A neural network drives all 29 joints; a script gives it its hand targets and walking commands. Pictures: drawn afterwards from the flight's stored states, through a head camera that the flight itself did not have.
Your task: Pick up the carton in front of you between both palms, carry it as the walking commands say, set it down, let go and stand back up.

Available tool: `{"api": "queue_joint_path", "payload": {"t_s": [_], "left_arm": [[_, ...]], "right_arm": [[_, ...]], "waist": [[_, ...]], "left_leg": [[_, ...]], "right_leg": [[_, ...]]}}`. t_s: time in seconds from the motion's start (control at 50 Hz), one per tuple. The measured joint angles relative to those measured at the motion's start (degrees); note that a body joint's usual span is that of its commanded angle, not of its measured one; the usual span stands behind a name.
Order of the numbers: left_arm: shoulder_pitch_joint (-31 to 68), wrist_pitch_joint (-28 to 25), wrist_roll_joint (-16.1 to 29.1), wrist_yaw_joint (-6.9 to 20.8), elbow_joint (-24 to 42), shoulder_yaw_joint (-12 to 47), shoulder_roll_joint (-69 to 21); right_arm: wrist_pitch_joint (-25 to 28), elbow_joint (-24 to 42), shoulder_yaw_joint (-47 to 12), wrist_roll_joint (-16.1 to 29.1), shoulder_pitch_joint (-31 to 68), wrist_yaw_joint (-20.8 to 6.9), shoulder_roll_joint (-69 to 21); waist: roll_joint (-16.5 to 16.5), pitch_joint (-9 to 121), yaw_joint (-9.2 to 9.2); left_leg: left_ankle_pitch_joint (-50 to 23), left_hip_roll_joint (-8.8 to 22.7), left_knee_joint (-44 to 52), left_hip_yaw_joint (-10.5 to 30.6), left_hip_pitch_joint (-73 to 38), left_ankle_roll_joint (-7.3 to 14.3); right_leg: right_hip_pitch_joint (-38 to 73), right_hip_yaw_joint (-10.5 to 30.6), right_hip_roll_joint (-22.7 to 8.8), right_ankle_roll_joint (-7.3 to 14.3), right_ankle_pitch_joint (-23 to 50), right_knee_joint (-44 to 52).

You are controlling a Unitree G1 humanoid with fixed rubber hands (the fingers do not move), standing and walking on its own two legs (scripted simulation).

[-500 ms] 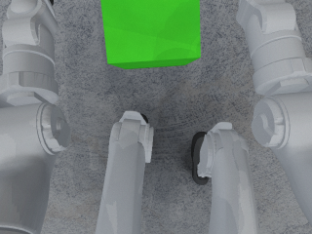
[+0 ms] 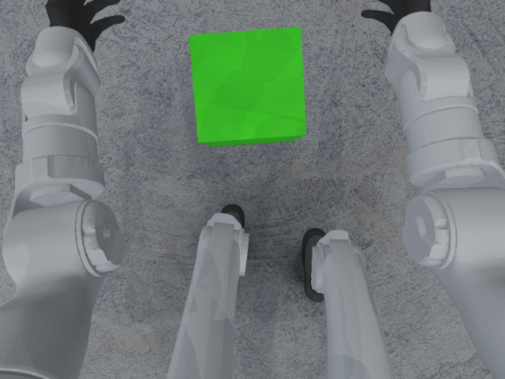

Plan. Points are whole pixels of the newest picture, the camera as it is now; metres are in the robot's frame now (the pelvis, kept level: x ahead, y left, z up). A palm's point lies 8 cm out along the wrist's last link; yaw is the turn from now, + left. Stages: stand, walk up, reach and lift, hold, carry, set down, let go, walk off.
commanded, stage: set down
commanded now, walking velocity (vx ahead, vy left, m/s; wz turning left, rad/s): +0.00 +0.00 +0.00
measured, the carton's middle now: (249, 98) +0.51 +0.11 -0.45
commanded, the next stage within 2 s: let go in 0.14 s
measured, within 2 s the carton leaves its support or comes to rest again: neither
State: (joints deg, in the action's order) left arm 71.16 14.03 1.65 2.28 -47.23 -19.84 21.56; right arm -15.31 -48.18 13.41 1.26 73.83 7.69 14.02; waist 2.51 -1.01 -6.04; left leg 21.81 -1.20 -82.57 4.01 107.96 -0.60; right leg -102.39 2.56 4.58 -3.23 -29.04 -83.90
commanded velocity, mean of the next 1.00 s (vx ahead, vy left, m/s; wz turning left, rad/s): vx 0.00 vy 0.00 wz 0.00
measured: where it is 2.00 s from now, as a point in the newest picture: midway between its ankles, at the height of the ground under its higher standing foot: (271, 265)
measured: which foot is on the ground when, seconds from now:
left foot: down 0.00-1.00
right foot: down 0.00-1.00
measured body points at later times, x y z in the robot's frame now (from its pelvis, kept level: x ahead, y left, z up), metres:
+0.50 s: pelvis +0.05 +0.01 +0.13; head +0.32 +0.05 +0.48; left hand +0.43 +0.31 +0.00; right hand +0.49 -0.12 +0.00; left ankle +0.10 +0.12 -0.54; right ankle +0.06 -0.14 -0.54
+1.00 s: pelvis +0.09 -0.01 +0.20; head +0.19 -0.01 +0.64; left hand +0.27 +0.24 +0.11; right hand +0.33 -0.22 +0.10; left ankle +0.10 +0.12 -0.54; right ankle +0.06 -0.14 -0.54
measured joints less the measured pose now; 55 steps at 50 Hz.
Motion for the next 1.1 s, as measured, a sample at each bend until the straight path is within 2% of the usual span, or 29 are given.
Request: {"api": "queue_joint_path", "payload": {"t_s": [0.18,0.26,0.34,0.42,0.52,0.62,0.84,0.98,1.1], "left_arm": [[-3.54,-2.05,-2.49,1.45,-1.89,-1.88,-1.54],[-6.18,-2.9,-5.3,2.55,-1.9,-2.6,-2.22],[-12.96,-3.61,-6.92,3.86,1.03,-0.94,-3.01],[-21.92,-4.63,-8.0,4.58,5.15,1.32,-4.37],[-34.1,-6.51,-6.57,5.09,9.03,4.0,-5.75],[-44.47,-9.11,-4.69,5.06,12.25,6.36,-6.9],[-64.96,-13.79,-2.32,3.24,15.64,12.26,-9.41],[-77.57,-14.63,-1.36,2.67,20.14,15.27,-9.98],[-83.54,-12.92,-1.35,2.43,22.13,16.87,-9.57]], "right_arm": [[1.61,-0.83,1.65,-2.58,-3.68,-1.06,-1.96],[2.1,0.16,2.67,-5.15,-6.82,-1.1,-3.45],[2.71,4.35,2.73,-7.46,-14.46,-0.61,-5.99],[4.02,8.89,1.21,-7.64,-24.55,-0.62,-7.72],[6.23,12.9,-1.11,-6.94,-36.45,-1.77,-8.29],[8.83,13.92,-2.57,-6.87,-45.47,-2.97,-8.18],[14.03,15.9,-6.28,-4.66,-65.15,-6.27,-6.31],[15.42,19.41,-8.49,-2.98,-77.53,-8.19,-4.06],[14.43,21.19,-9.72,-2.11,-84.34,-9.57,-2.73]], "waist": [[-0.35,2.26,0.53],[-0.38,2.72,0.82],[-0.41,2.72,1.54],[-0.89,2.56,1.77],[-1.58,2.95,1.77],[-2.1,3.69,2.01],[-3.11,2.69,3.3],[-3.03,-0.35,4.07],[-2.67,-2.26,4.81]], "left_leg": [[-3.33,-0.04,12.27,-0.39,-9.97,0.34],[-4.69,0.06,17.41,-0.54,-14.59,0.51],[-5.91,0.06,22.82,-0.66,-20.38,0.79],[-6.7,0.03,27.62,-0.67,-26.84,1.06],[-7.34,-0.23,32.79,-1.11,-34.95,1.37],[-7.86,-0.44,37.16,-1.35,-42.89,1.39],[-9.27,-0.3,47.1,-0.98,-63.73,0.44],[-10.1,0.08,54.07,-0.58,-79.58,-0.38],[-10.09,0.44,58.17,-0.33,-90.69,-0.88]], "right_leg": [[9.61,0.9,-0.64,0.09,3.82,12.34],[14.14,1.24,-0.84,0.11,5.47,17.67],[19.97,1.53,-1.2,0.1,6.98,23.41],[26.65,1.66,-1.56,0.14,8.16,28.85],[34.7,2.19,-2.21,0.13,9.03,34.2],[42.45,2.48,-2.73,0.35,9.61,38.39],[62.63,2.19,-3.27,1.82,10.8,47.29],[78.06,1.77,-3.36,3.01,11.34,53.43],[89.09,1.39,-3.32,3.84,11.29,57.3]]}}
